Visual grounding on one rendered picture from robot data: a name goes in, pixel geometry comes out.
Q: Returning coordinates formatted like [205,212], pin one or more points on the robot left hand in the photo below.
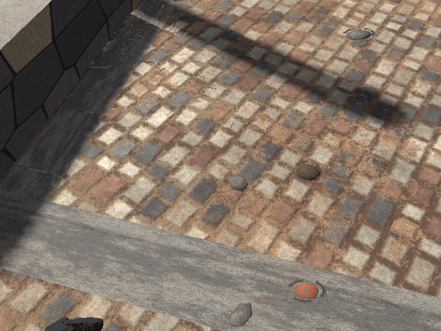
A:
[78,324]

